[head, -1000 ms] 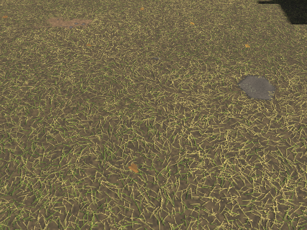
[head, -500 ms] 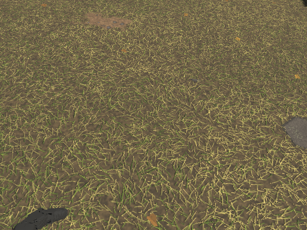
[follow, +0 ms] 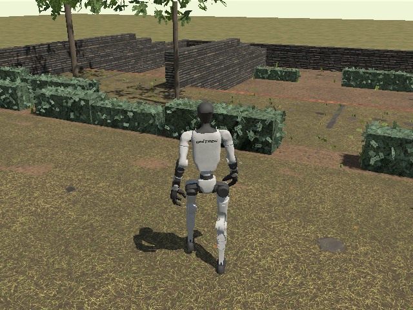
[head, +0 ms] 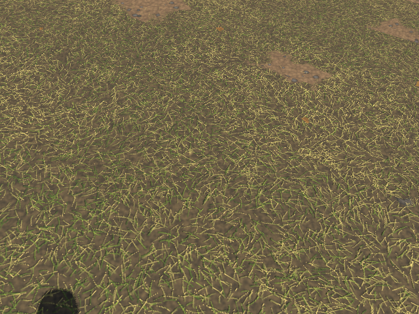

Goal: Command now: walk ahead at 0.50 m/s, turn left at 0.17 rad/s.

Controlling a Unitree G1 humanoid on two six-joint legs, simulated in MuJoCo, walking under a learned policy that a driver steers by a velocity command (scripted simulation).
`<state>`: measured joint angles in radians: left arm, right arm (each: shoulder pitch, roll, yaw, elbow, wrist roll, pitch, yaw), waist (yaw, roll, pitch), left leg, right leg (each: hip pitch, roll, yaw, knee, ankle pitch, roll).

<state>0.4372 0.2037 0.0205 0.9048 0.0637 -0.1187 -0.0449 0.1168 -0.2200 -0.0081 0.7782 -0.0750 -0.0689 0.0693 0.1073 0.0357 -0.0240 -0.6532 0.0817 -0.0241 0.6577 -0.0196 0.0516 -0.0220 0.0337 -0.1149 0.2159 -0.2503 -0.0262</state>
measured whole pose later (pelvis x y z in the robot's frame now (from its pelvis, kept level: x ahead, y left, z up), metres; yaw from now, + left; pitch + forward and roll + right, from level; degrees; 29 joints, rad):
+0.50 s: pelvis +0.28 +0.03 +0.00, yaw -6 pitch +2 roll +2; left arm 0.13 0.23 0.01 0.83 0.07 -0.07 -0.09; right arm 0.47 -0.19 -0.01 0.93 -0.11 -0.10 0.04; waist -0.07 -0.04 -0.02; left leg 0.02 -0.02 0.16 0.21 -0.27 0.02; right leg -0.73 -0.07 0.00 0.76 0.09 -0.06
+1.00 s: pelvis +0.54 -0.05 -0.06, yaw -24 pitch +3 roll +0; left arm 0.50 0.19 0.00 0.89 0.06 -0.15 0.01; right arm 0.13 -0.22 0.06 0.72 -0.13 -0.07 0.05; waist 0.14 0.01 -0.05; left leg -0.73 0.08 -0.10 0.88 0.15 -0.05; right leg -0.32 0.19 0.17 0.91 -0.61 -0.11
